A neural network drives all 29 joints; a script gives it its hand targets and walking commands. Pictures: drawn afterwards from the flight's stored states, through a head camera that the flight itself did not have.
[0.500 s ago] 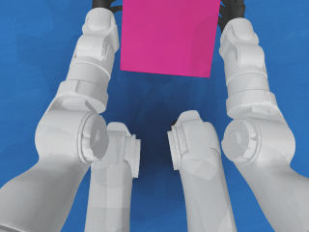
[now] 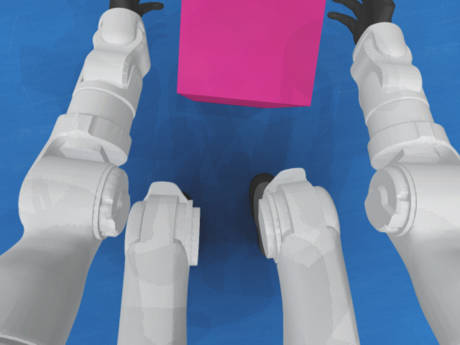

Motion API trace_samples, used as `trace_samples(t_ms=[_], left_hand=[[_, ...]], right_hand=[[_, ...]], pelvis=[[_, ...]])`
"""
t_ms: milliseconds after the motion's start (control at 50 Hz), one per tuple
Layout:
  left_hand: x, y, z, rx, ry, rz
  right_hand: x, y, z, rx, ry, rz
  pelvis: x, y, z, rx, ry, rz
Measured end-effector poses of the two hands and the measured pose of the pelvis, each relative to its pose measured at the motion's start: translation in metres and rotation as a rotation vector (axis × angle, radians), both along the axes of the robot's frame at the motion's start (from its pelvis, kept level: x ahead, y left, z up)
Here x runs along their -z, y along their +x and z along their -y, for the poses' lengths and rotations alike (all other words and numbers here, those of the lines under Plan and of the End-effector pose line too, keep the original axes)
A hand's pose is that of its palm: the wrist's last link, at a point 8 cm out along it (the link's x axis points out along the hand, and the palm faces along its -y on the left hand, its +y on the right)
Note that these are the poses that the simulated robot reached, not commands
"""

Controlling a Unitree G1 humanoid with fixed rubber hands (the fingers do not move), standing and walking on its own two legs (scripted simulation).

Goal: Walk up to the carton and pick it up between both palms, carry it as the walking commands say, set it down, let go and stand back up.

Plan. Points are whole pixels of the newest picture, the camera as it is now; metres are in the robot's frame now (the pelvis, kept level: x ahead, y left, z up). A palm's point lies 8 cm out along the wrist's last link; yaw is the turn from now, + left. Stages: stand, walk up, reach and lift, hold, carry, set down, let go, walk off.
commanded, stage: set down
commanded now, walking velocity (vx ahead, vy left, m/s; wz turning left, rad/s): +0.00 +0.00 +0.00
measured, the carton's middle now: (241, 37) +0.52 -0.07 -0.24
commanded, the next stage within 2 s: let go in 1.30 s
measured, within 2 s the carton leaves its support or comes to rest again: neither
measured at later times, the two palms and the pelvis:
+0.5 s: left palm out of the picture +0.56 +0.09 -0.04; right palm out of the picture +0.51 -0.24 -0.04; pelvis +0.01 +0.00 +0.08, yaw -1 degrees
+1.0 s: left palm out of the picture +0.56 +0.09 +0.10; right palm out of the picture +0.51 -0.25 +0.11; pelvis +0.03 -0.01 +0.21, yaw -1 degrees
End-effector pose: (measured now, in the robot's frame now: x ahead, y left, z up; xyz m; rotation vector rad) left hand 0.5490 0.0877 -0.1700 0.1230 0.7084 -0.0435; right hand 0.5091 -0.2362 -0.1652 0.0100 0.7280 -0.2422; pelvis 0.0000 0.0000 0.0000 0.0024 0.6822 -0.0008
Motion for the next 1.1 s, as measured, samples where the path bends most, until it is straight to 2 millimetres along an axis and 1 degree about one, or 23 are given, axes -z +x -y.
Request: trace_samples(t_ms=[80, 140, 200, 260, 480, 700, 900, 1100], left_hand=[[-0.005, 0.003, -0.001, -0.002, -0.001, 0.021], [-0.016, 0.006, 0.000, -0.006, 0.000, 0.049], [-0.031, 0.008, 0.001, -0.011, 0.001, 0.066], [-0.050, 0.009, 0.002, -0.020, -0.002, 0.072], [-0.123, 0.011, 0.002, -0.034, 0.000, 0.071], [-0.183, 0.011, -0.002, -0.051, -0.004, 0.085], [-0.243, 0.010, -0.005, -0.052, -0.001, 0.087], [-0.305, 0.011, -0.005, -0.036, 0.009, 0.094]], right_hand=[[-0.003, 0.003, -0.001, -0.001, 0.002, 0.013], [-0.011, 0.005, -0.001, 0.006, 0.003, 0.036], [-0.024, 0.006, 0.000, 0.014, 0.003, 0.057], [-0.043, 0.005, 0.001, 0.019, 0.001, 0.071], [-0.119, 0.005, 0.006, 0.017, -0.002, 0.084], [-0.179, 0.004, 0.009, 0.020, -0.010, 0.093], [-0.241, 0.001, 0.013, 0.018, -0.013, 0.092], [-0.303, 0.002, 0.012, 0.003, -0.016, 0.101]], pelvis=[[0.000, -0.001, 0.001, 0.004, 0.001, -0.001], [-0.002, -0.001, 0.001, 0.009, 0.002, -0.008], [-0.009, 0.000, 0.000, 0.013, 0.004, -0.017], [-0.021, 0.001, 0.000, 0.016, 0.007, -0.029], [-0.076, 0.008, 0.001, 0.023, 0.013, -0.098], [-0.128, 0.014, 0.004, 0.027, 0.011, -0.135], [-0.183, 0.024, 0.006, 0.029, 0.008, -0.132], [-0.240, 0.035, 0.007, 0.034, 0.010, -0.107]])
